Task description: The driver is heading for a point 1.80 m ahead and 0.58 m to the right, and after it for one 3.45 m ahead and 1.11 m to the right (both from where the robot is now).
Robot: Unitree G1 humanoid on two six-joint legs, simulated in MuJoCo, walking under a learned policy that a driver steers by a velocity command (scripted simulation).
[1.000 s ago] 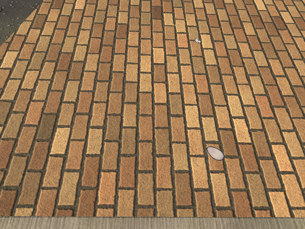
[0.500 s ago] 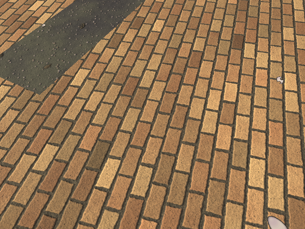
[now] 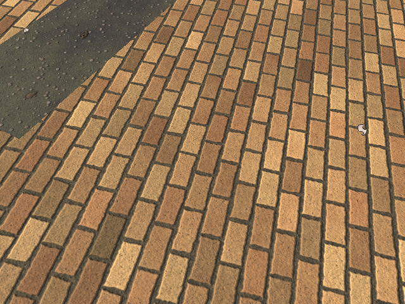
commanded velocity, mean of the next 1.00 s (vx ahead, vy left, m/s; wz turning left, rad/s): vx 0.29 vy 0.00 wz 0.00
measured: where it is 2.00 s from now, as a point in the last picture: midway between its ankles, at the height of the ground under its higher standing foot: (243, 212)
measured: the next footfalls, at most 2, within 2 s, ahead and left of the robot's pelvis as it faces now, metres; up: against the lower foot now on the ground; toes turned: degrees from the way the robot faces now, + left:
right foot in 0.44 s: +0.23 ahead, -0.20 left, -0.15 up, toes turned -1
left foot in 0.92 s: +0.49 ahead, -0.01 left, -0.15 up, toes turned +3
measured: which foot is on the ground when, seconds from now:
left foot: down 0.00-0.44, up 0.46-0.90, down 0.92-1.00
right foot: up 0.00-0.42, down 0.44-0.94, up 0.96-1.00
